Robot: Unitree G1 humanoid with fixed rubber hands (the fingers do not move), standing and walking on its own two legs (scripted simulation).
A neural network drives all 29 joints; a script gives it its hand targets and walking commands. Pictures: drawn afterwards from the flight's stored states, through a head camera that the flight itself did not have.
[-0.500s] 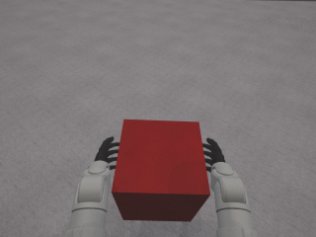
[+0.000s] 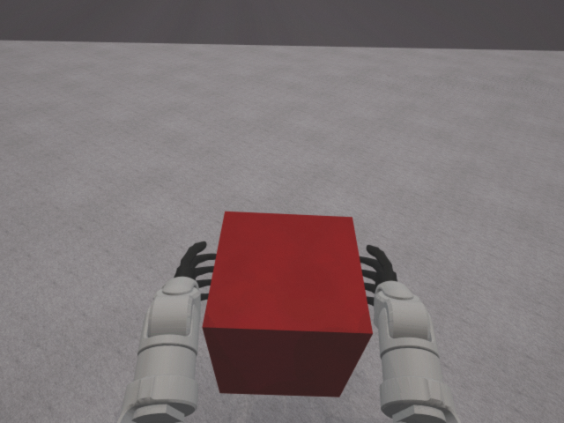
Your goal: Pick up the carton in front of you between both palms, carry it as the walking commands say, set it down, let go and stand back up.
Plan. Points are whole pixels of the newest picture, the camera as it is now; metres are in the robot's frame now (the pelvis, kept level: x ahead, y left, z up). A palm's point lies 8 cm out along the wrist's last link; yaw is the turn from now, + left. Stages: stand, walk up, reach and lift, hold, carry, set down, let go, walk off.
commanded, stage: set down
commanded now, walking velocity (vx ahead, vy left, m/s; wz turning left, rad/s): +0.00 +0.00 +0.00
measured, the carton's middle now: (284, 307) +0.31 +0.00 -0.02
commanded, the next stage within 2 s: none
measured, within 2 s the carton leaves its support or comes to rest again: neither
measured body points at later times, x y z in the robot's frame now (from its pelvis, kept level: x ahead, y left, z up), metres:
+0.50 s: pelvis +0.01 -0.01 -0.02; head +0.11 +0.00 +0.41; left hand +0.37 +0.15 -0.06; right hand +0.37 -0.15 -0.05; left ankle +0.06 +0.11 -0.74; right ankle +0.05 -0.12 -0.74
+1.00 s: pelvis -0.01 +0.00 -0.14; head +0.22 +0.01 +0.24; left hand +0.44 +0.16 -0.22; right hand +0.42 -0.15 -0.22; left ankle +0.06 +0.11 -0.74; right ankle +0.05 -0.12 -0.74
